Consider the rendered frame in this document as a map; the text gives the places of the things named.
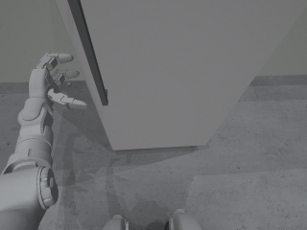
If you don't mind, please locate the left robot hand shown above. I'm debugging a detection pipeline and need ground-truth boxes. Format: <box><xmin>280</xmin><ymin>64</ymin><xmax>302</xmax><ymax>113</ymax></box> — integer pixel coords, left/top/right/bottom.
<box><xmin>29</xmin><ymin>52</ymin><xmax>88</xmax><ymax>111</ymax></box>

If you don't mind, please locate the robot right shin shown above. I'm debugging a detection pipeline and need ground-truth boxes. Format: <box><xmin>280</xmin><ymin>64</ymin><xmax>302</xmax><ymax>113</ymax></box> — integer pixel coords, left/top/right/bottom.
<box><xmin>175</xmin><ymin>209</ymin><xmax>185</xmax><ymax>214</ymax></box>

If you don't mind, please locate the fridge door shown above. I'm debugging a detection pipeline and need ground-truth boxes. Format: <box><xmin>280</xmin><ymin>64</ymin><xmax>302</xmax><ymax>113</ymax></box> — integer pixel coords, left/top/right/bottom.
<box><xmin>56</xmin><ymin>0</ymin><xmax>307</xmax><ymax>150</ymax></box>

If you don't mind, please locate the robot left shin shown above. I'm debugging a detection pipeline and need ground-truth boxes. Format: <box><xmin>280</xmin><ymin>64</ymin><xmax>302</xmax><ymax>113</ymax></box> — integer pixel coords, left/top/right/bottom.
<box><xmin>112</xmin><ymin>215</ymin><xmax>122</xmax><ymax>219</ymax></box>

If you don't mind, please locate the robot left forearm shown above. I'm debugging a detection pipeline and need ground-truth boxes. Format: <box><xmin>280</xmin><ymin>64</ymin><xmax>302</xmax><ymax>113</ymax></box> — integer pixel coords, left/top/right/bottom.
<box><xmin>0</xmin><ymin>97</ymin><xmax>54</xmax><ymax>176</ymax></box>

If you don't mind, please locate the handle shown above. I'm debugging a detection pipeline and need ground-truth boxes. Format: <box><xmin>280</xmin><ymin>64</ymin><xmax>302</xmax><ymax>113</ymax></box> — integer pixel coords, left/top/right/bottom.
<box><xmin>67</xmin><ymin>0</ymin><xmax>108</xmax><ymax>106</ymax></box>

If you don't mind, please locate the robot left upper arm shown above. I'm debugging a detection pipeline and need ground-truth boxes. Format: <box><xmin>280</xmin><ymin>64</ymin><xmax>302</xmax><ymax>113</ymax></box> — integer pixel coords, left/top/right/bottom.
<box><xmin>0</xmin><ymin>166</ymin><xmax>59</xmax><ymax>230</ymax></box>

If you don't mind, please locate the robot shin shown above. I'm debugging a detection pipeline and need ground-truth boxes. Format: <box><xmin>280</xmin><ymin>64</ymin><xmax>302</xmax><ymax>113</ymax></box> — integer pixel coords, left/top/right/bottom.
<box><xmin>175</xmin><ymin>209</ymin><xmax>185</xmax><ymax>214</ymax></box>
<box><xmin>112</xmin><ymin>215</ymin><xmax>122</xmax><ymax>219</ymax></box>

